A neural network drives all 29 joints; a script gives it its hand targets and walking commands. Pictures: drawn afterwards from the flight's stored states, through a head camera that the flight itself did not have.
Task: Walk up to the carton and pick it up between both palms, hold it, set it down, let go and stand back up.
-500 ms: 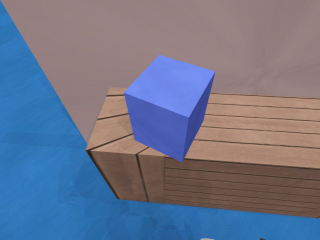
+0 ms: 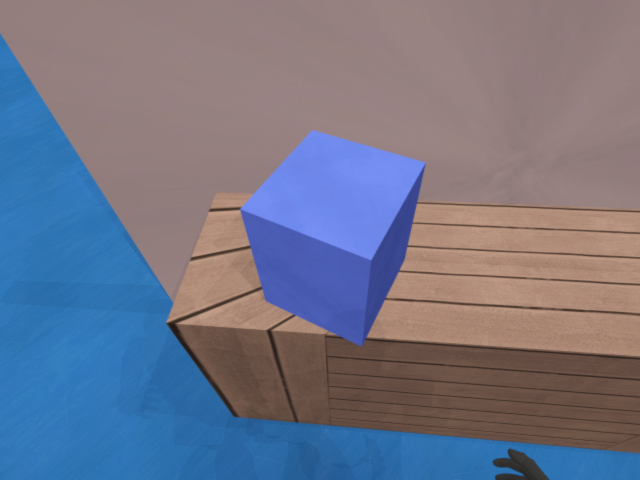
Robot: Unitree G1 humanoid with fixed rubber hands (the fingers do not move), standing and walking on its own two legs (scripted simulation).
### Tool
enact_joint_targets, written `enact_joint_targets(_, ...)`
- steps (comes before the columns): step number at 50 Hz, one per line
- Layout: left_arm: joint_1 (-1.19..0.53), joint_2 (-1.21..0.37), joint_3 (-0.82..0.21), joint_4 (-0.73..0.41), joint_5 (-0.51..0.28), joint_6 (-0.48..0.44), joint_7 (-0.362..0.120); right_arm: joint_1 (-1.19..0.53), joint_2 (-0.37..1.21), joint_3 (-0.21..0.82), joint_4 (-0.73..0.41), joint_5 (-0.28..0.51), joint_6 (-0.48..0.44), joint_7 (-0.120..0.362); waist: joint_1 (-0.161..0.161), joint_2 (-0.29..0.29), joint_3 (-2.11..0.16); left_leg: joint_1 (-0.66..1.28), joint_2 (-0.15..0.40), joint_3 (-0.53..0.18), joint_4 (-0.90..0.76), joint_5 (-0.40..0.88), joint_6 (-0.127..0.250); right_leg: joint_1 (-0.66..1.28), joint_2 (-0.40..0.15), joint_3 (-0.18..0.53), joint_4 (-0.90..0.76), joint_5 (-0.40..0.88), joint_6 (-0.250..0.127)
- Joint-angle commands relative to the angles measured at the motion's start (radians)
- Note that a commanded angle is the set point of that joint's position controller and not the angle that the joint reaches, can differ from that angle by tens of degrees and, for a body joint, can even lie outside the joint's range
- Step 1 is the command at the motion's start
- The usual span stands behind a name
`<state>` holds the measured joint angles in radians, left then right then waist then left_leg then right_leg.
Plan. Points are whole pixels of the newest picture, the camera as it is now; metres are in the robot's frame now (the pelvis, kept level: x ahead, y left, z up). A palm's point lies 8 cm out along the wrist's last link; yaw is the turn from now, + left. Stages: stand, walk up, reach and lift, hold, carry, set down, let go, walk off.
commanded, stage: walk up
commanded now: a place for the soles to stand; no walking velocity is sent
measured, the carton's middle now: (337, 239) +0.50 -0.01 -0.04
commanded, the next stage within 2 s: none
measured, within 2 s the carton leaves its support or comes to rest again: neither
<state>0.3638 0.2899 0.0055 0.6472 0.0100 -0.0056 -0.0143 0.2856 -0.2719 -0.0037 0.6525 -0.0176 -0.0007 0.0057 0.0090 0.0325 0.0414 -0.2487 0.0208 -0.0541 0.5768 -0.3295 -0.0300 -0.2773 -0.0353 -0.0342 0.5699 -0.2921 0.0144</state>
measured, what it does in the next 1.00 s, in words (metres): lifts its left foot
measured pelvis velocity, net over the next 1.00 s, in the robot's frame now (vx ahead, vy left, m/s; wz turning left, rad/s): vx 0.05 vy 0.01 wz -0.02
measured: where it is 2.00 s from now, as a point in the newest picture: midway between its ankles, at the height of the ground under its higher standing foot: outside the picture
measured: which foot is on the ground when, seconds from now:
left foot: down 0.00-0.88, up 0.90-1.00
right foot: down 0.00-1.00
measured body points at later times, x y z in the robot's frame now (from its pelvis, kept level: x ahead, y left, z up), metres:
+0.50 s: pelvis +0.00 +0.00 +0.00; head +0.01 -0.01 +0.45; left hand +0.10 +0.27 -0.11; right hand +0.12 -0.26 -0.11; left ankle -0.01 +0.14 -0.73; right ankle +0.01 -0.13 -0.73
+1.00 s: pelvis +0.05 +0.01 +0.00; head +0.08 +0.01 +0.45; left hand +0.09 +0.29 -0.12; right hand +0.18 -0.25 -0.10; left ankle +0.08 +0.13 -0.70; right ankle +0.00 -0.13 -0.73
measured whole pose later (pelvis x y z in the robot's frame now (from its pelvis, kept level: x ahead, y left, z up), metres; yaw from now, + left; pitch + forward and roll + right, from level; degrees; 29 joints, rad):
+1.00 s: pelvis +0.05 +0.01 +0.00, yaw -1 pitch -2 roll +1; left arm 0.42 0.30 0.02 0.64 0.04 0.00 0.01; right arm 0.29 -0.26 -0.04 0.60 -0.02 0.00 0.01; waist 0.06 -0.02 0.08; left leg -0.39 0.01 0.05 0.81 -0.52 -0.01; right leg -0.18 -0.06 0.00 0.60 -0.38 0.00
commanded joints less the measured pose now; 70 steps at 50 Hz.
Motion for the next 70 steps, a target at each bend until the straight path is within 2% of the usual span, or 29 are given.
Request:
enact_joint_targets(1,0.031,0.126,0.041,-0.081,-0.001,-0.016,0.006,-0.002,-0.134,-0.040,-0.087,0.001,-0.018,-0.010,0.003,-0.045,-0.108,0.034,0.054,-0.040,-0.043,0.272,0.067,0.067,-0.068,0.063,-0.052,0.269,-0.068)
enact_joint_targets(9,0.006,0.133,0.041,-0.094,-0.001,-0.005,0.007,-0.006,-0.133,-0.036,-0.089,0.006,-0.010,-0.007,0.000,-0.013,-0.055,0.002,0.050,-0.034,-0.056,0.240,0.067,0.053,-0.063,0.067,-0.047,0.225,-0.064)
enact_joint_targets(19,-0.020,0.136,0.042,-0.085,-0.001,-0.007,0.004,0.001,-0.132,-0.038,-0.094,0.004,-0.014,-0.005,-0.003,-0.034,-0.048,-0.004,0.048,-0.031,-0.071,0.194,0.062,0.053,-0.062,0.074,-0.066,0.188,-0.069)
enact_joint_targets(23,-0.015,0.131,0.040,-0.082,0.002,-0.008,0.002,-0.006,-0.142,-0.041,-0.097,0.003,-0.014,-0.005,0.003,0.005,-0.071,-0.007,0.053,-0.034,-0.080,0.171,0.066,0.068,-0.052,0.067,-0.065,0.154,-0.059)
enact_joint_targets(27,-0.020,0.130,0.042,-0.080,0.003,-0.008,0.002,0.007,-0.142,-0.041,-0.097,0.003,-0.013,-0.005,-0.003,-0.024,-0.047,-0.004,0.052,-0.024,-0.075,0.174,0.063,0.052,-0.053,0.069,-0.070,0.163,-0.059)
enact_joint_targets(28,0.036,0.127,0.058,-0.076,0.021,-0.010,-0.003,0.063,-0.133,-0.056,-0.083,-0.010,-0.015,0.002,-0.003,-0.038,-0.069,-0.016,0.030,-0.019,-0.058,-0.138,0.089,0.065,-0.033,0.072,-0.053,-0.157,-0.077)
enact_joint_targets(29,0.023,0.133,0.068,-0.077,0.023,-0.007,-0.004,0.060,-0.131,-0.059,-0.084,-0.011,-0.014,0.006,-0.005,-0.051,0.010,-0.079,0.028,-0.046,-0.079,-0.280,0.098,0.007,-0.038,0.102,-0.075,-0.306,-0.088)
enact_joint_targets(31,0.023,0.128,0.069,-0.083,0.021,-0.004,-0.009,0.050,-0.130,-0.064,-0.092,-0.011,-0.017,0.009,-0.005,-0.017,0.118,-0.145,0.037,-0.083,-0.103,-0.347,0.108,-0.082,-0.051,0.136,-0.091,-0.379,-0.096)
enact_joint_targets(39,0.060,0.107,0.065,-0.099,0.022,-0.043,-0.005,0.058,-0.157,-0.073,-0.103,-0.016,-0.042,0.006,0.008,0.034,-0.047,-0.036,0.066,-0.102,-0.022,0.102,0.124,0.049,-0.016,0.084,0.030,0.059,-0.080)
enact_joint_targets(40,0.070,0.120,0.067,-0.098,0.023,-0.044,-0.003,0.057,-0.146,-0.070,-0.111,-0.014,-0.040,0.005,0.009,0.008,-0.053,-0.044,0.052,-0.071,0.023,0.176,0.115,0.079,-0.028,0.098,0.033,0.139,-0.087)
enact_joint_targets(41,0.100,0.159,0.079,-0.087,0.021,-0.049,0.001,0.069,-0.121,-0.066,-0.105,-0.012,-0.041,0.001,0.019,-0.111,-0.134,-0.041,0.008,0.003,0.144,0.292,0.079,0.185,-0.065,0.136,0.030,0.306,-0.123)
enact_joint_targets(42,0.145,0.186,0.089,-0.078,0.021,-0.047,0.006,0.050,-0.110,-0.059,-0.120,-0.020,-0.039,0.000,0.045,-0.153,-0.145,-0.131,-0.025,0.060,0.247,0.284,0.046,0.278,-0.123,0.212,0.002,0.410,-0.178)
enact_joint_targets(43,0.182,0.212,0.101,-0.073,0.022,-0.041,0.010,0.026,-0.095,-0.055,-0.136,-0.026,-0.032,-0.002,0.076,-0.196,-0.105,-0.240,-0.056,0.105,0.339,0.122,0.024,0.326,-0.208,0.307,-0.051,0.469,-0.253)
enact_joint_targets(44,0.217,0.217,0.102,-0.064,0.023,-0.031,0.016,-0.015,-0.069,-0.048,-0.154,-0.023,-0.022,-0.005,0.099,-0.249,-0.027,-0.379,-0.063,0.106,0.405,-0.279,0.020,0.353,-0.310,0.413,-0.123,0.546,-0.322)
enact_joint_targets(45,0.229,0.208,0.097,-0.049,0.026,-0.018,0.024,-0.059,-0.050,-0.043,-0.166,-0.016,-0.018,-0.009,0.106,-0.202,0.056,-0.449,-0.012,0.073,0.411,-0.380,0.018,0.321,-0.364,0.450,-0.158,0.560,-0.345)
enact_joint_targets(47,0.165,0.205,0.087,-0.047,0.039,0.003,0.040,-0.058,-0.028,-0.042,-0.172,0.002,-0.030,0.004,0.092,-0.142,0.104,-0.420,0.025,0.064,0.261,-0.334,0.018,0.276,-0.301,0.348,-0.139,0.545,-0.283)
enact_joint_targets(49,0.047,0.202,0.075,-0.056,0.034,0.005,0.042,0.027,-0.026,-0.053,-0.146,-0.005,-0.045,0.015,0.022,-0.165,0.038,-0.141,0.007,0.099,0.082,-0.003,0.025,0.109,-0.188,0.196,-0.088,0.535,-0.181)
enact_joint_targets(51,-0.042,0.171,0.055,-0.064,0.012,0.004,0.029,0.171,-0.046,-0.073,-0.076,-0.023,-0.039,0.010,-0.062,-0.126,-0.069,0.191,-0.049,0.164,-0.043,0.339,0.042,-0.066,-0.098,0.090,0.051,0.338,-0.096)
enact_joint_targets(52,-0.008,0.123,0.037,-0.063,-0.001,0.002,0.021,0.195,-0.086,-0.087,-0.065,-0.032,-0.033,-0.001,-0.076,-0.049,-0.107,0.305,-0.029,0.133,-0.047,0.365,0.058,-0.152,-0.054,0.059,0.125,0.212,-0.058)
enact_joint_targets(53,0.062,0.058,0.016,-0.074,-0.009,0.001,0.017,0.189,-0.144,-0.097,-0.084,-0.045,-0.028,-0.012,-0.072,0.097,-0.150,0.326,0.157,-0.084,-0.116,0.266,0.119,-0.208,0.006,0.016,0.252,-0.046,-0.008)
enact_joint_targets(54,0.092,0.049,0.018,-0.077,-0.006,0.025,0.028,0.117,-0.174,-0.094,-0.134,-0.033,-0.019,-0.030,-0.048,0.098,-0.078,0.110,0.355,-0.336,-0.276,0.044,0.179,-0.151,0.030,0.060,0.350,-0.424,0.018)
enact_joint_targets(55,0.094,0.094,0.039,-0.061,0.001,0.060,0.042,0.076,-0.216,-0.104,-0.125,-0.005,-0.004,-0.036,-0.043,0.079,-0.012,-0.071,0.391,-0.370,-0.327,-0.141,0.246,-0.087,0.000,0.103,0.443,-0.428,0.022)
enact_joint_targets(57,0.069,0.095,0.042,-0.047,0.018,0.063,0.038,0.009,-0.159,-0.073,-0.119,0.013,-0.003,-0.036,-0.028,0.086,0.117,-0.109,0.296,-0.261,-0.317,-0.037,0.232,-0.154,-0.010,0.130,0.433,-0.312,0.023)
enact_joint_targets(60,0.152,0.096,0.048,0.005,0.011,0.039,0.028,-0.017,-0.136,-0.062,-0.102,-0.004,-0.004,-0.036,0.005,0.107,-0.010,-0.041,0.229,-0.118,-0.247,0.151,0.205,-0.076,-0.006,0.094,0.360,-0.259,0.028)
enact_joint_targets(62,0.125,0.088,0.050,-0.001,0.013,0.034,0.023,-0.023,-0.131,-0.060,-0.092,-0.008,-0.003,-0.035,-0.002,0.098,-0.035,-0.026,0.217,-0.091,-0.228,0.146,0.209,-0.062,0.002,0.072,0.305,-0.247,0.034)
enact_joint_targets(65,0.098,0.075,0.051,-0.015,0.016,0.033,0.017,-0.021,-0.143,-0.065,-0.082,-0.010,0.003,-0.032,-0.013,0.113,-0.028,-0.048,0.212,-0.088,-0.236,-0.018,0.203,-0.045,0.007,0.042,0.190,-0.192,0.024)
enact_joint_targets(68,0.124,0.079,0.065,-0.013,0.018,0.015,0.010,-0.047,-0.158,-0.061,-0.075,0.001,0.015,-0.023,0.023,0.093,-0.017,-0.165,0.198,-0.051,-0.211,-0.177,0.152,0.111,0.025,0.008,-0.034,-0.004,-0.014)
enact_joint_targets(69,0.120,0.090,0.070,-0.018,0.020,0.007,0.009,-0.032,-0.153,-0.057,-0.071,0.008,0.018,-0.017,0.032,0.074,-0.010,-0.212,0.191,-0.039,-0.207,-0.235,0.115,0.148,0.019,0.036,-0.089,0.030,-0.035)
enact_joint_targets(70,0.115,0.111,0.073,-0.024,0.025,0.001,0.011,-0.010,-0.131,-0.048,-0.072,0.021,0.016,-0.010,0.031,0.032,-0.005,-0.263,0.174,-0.019,-0.183,-0.246,0.076,0.172,-0.035,0.126,-0.109,0.011,-0.065)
